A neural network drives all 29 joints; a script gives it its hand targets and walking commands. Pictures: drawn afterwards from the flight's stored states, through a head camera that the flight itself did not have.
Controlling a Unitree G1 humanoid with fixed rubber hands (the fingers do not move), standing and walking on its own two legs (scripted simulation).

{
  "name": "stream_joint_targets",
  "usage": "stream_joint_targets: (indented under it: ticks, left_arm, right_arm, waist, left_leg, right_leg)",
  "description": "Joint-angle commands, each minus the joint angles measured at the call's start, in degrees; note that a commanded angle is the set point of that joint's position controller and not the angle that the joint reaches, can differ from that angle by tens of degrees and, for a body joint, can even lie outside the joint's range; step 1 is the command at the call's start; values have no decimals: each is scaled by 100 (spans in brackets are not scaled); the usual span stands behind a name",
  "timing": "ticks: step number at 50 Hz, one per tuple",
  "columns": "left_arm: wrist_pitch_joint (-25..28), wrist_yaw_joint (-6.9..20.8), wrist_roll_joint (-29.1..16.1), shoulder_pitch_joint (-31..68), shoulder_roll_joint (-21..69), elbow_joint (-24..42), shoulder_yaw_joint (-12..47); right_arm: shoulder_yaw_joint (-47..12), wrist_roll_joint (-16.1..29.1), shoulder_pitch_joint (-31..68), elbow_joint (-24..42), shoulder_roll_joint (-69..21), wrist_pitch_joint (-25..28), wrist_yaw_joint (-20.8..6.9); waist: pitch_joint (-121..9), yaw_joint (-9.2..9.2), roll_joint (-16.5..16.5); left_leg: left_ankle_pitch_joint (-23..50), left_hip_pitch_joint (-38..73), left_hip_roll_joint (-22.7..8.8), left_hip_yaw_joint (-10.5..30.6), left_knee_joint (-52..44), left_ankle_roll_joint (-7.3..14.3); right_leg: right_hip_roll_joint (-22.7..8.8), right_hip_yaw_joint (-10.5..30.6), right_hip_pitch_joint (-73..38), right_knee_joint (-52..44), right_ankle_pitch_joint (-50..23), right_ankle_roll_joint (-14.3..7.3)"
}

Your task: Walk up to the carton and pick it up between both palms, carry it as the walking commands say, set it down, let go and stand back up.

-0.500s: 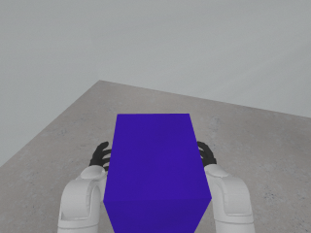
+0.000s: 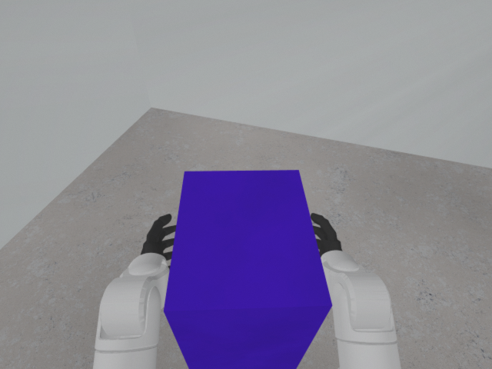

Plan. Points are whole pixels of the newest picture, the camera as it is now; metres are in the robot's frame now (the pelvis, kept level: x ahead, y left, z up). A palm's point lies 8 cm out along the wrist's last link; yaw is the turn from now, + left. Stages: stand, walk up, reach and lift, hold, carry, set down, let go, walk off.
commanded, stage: carry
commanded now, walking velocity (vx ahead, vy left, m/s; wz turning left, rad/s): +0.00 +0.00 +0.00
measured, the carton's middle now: (242, 280) +0.27 +0.00 +0.03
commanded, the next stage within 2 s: hold in 1.32 s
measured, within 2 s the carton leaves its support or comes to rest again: neither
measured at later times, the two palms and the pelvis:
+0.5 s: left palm (160, 244) +0.33 +0.14 +0.06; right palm (314, 243) +0.33 -0.12 +0.05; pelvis +0.04 +0.01 +0.00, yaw +0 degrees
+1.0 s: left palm (157, 238) +0.34 +0.15 +0.05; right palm (309, 238) +0.34 -0.11 +0.05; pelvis +0.06 +0.02 +0.00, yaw -1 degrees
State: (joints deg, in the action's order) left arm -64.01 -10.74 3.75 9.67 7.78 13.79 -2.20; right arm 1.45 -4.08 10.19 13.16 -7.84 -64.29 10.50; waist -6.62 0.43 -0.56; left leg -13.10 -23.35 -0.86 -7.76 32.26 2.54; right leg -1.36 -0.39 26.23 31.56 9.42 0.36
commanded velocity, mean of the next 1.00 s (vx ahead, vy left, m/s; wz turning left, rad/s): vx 0.00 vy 0.00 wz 0.00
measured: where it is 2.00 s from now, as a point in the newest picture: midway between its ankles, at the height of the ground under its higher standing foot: outside the picture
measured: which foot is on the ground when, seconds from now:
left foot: down 0.00-1.00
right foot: down 0.00-1.00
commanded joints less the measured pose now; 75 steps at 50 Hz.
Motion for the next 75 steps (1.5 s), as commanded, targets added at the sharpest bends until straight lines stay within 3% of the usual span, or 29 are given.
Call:
stream_joint_targets:
  ticks: [1,2,4,6,8,9,10,11,19,21,23,31,32,36,37,40,45,47,51,57,61,63,64,66,67,68,70,73,75]
  left_arm:
    - [373,759,-1147,2555,4954,219,2480]
    - [420,764,-1386,2651,5284,845,2842]
    - [728,832,-780,2645,4662,-725,1995]
    - [849,848,-1210,2695,5185,233,2456]
    - [1123,866,-755,2838,4543,-943,1762]
    - [1099,793,-1397,3215,5287,773,2671]
    - [1188,833,-802,2786,4650,-839,1887]
    - [1170,765,-1143,2844,4978,219,2359]
    - [1511,784,-649,2435,4311,-1202,1688]
    - [1628,772,-1136,2952,4782,139,2367]
    - [1672,754,-753,2641,4318,-852,1859]
    - [1877,741,-766,2478,4219,-553,1976]
    - [1884,726,-958,2508,4361,-79,2118]
    - [1829,735,-505,2271,3956,-1184,1628]
    - [1803,697,-874,2414,4323,-243,2131]
    - [1769,659,-932,2660,4353,22,2192]
    - [1786,706,-657,2294,4164,-834,1906]
    - [1809,676,-1150,2768,4580,283,2392]
    - [1813,726,-511,2191,4009,-1128,1700]
    - [1900,722,-999,2829,4427,-44,2170]
    - [1958,791,-370,2351,3949,-1563,1523]
    - [1832,713,-1191,2674,4740,228,2360]
    - [1842,751,-777,2561,4342,-818,1931]
    - [1833,725,-755,2708,4293,-744,1950]
    - [1794,889,-215,703,4133,-2390,1761]
    - [2031,935,-422,801,4487,-1795,2239]
    - [2385,1110,-461,1820,4865,-1444,2438]
    - [2585,1293,-905,1754,5989,-448,3727]
    - [2782,1382,-828,1790,6034,-570,3717]
  right_arm:
    - [-2354,1116,2533,267,-4897,403,-723]
    - [-2648,1318,2591,875,-5192,441,-712]
    - [-1954,764,2673,-643,-4609,737,-788]
    - [-2454,1248,2737,351,-5175,872,-816]
    - [-1692,789,2807,-872,-4519,1149,-845]
    - [-2418,1396,2928,632,-5225,1097,-816]
    - [-1756,869,2706,-838,-4603,1214,-853]
    - [-2238,1215,2688,149,-4935,1178,-793]
    - [-1647,699,2502,-972,-4168,1554,-767]
    - [-2063,1124,2851,235,-4547,1694,-791]
    - [-1566,695,2443,-846,-4105,1723,-762]
    - [-1739,766,2288,-622,-4082,1892,-768]
    - [-2032,1028,2626,130,-4179,1932,-733]
    - [-1531,562,2369,-982,-3802,1891,-736]
    - [-1973,935,2386,-125,-4166,1859,-716]
    - [-1927,991,2491,-46,-4231,1811,-704]
    - [-1658,673,2267,-650,-3920,1861,-732]
    - [-1929,1079,2483,129,-4383,1871,-725]
    - [-1580,594,2317,-947,-3868,1878,-746]
    - [-1841,954,2662,-77,-4268,1946,-735]
    - [-1403,478,2449,-1405,-3835,2034,-824]
    - [-2168,1226,2754,451,-4551,1912,-725]
    - [-1664,762,2515,-726,-4202,1914,-755]
    - [-1645,723,2550,-739,-4156,1896,-743]
    - [-1625,173,580,-2186,-3349,1916,-970]
    - [-1870,392,687,-1758,-3508,2168,-1074]
    - [-2235,533,1837,-1178,-4048,2547,-1369]
    - [-3473,1206,1931,334,-5112,2787,-1669]
    - [-3363,1194,2558,590,-4782,2989,-1799]
  waist:
    - [-1748,10,134]
    - [-1856,-6,61]
    - [-1658,4,200]
    - [-1649,-16,148]
    - [-1690,-11,82]
    - [-1693,-7,-142]
    - [-1518,-7,-159]
    - [-1563,-8,-22]
    - [-1815,-25,196]
    - [-1831,-17,-84]
    - [-1779,-16,-26]
    - [-1980,-39,22]
    - [-1973,-33,240]
    - [-1645,-35,115]
    - [-1622,-30,31]
    - [-1703,-26,-143]
    - [-1545,-38,-90]
    - [-1606,-42,-374]
    - [-1727,-39,126]
    - [-1658,-33,43]
    - [-1483,-36,-79]
    - [-1461,-40,99]
    - [-1619,-43,81]
    - [-1546,-44,-34]
    - [255,-108,-270]
    - [-260,-182,-481]
    - [-647,-90,-248]
    - [-2075,-219,-509]
    - [-2425,-232,-528]
  left_leg:
    - [80,937,-719,713,-695,-7]
    - [216,1002,-728,753,-646,2]
    - [39,866,-737,707,-665,-4]
    - [88,953,-709,727,-627,-28]
    - [434,1094,-746,723,-619,-30]
    - [233,1112,-775,783,-736,-2]
    - [255,1023,-817,827,-785,22]
    - [103,1023,-785,778,-759,22]
    - [974,1359,-798,643,-500,46]
    - [1358,1422,-845,712,-511,21]
    - [1207,1407,-875,736,-566,67]
    - [1777,1599,-834,557,-276,27]
    - [1641,1551,-827,538,-287,19]
    - [1187,1307,-837,620,-477,42]
    - [1202,1368,-848,595,-500,32]
    - [1545,1375,-897,674,-575,49]
    - [1725,1504,-855,555,-437,11]
    - [2116,1583,-882,566,-449,13]
    - [1960,1616,-946,616,-419,65]
    - [1388,1484,-872,597,-506,33]
    - [1375,1388,-935,675,-658,61]
    - [1663,1399,-914,617,-535,54]
    - [1600,1470,-939,648,-584,68]
    - [1539,1446,-933,641,-592,61]
    - [3673,2452,92,1333,-795,-205]
    - [4881,2840,21,1429,-617,-310]
    - [3983,2844,24,1584,-611,-252]
    - [6125,3495,215,2010,-570,-208]
    - [5794,3750,151,1937,-518,-265]
  right_leg:
    - [-532,496,-869,-454,-399,-292]
    - [-540,438,-889,-384,-534,-285]
    - [-551,475,-869,-406,-537,-267]
    - [-561,491,-928,-400,-548,-308]
    - [-536,403,-954,-305,-704,-256]
    - [-486,385,-930,-282,-374,-266]
    - [-449,363,-883,-310,-379,-259]
    - [-462,353,-899,-348,-320,-235]
    - [-558,382,-1040,-275,-1026,-234]
    - [-510,310,-1090,-112,-995,-233]
    - [-486,326,-967,-171,-926,-217]
    - [-589,278,-1195,-124,-1458,-210]
    - [-572,303,-1210,-126,-1422,-204]
    - [-543,223,-1101,-198,-950,-177]
    - [-531,258,-1047,-173,-944,-199]
    - [-500,170,-1074,-80,-890,-177]
    - [-527,227,-959,-56,-1119,-167]
    - [-473,146,-937,30,-1095,-131]
    - [-470,139,-1106,-57,-1092,-137]
    - [-457,163,-1073,-91,-880,-158]
    - [-439,148,-1141,-158,-784,-176]
    - [-415,216,-1098,-121,-1007,-191]
    - [-401,141,-1152,-77,-937,-164]
    - [-441,175,-1158,-105,-927,-173]
    - [625,464,-1498,-539,-1615,-241]
    - [659,551,-1599,-541,-2165,-177]
    - [667,561,-1588,-531,-1483,-253]
    - [962,571,-2017,-533,-3195,-246]
    - [920,557,-1815,-616,-2747,-226]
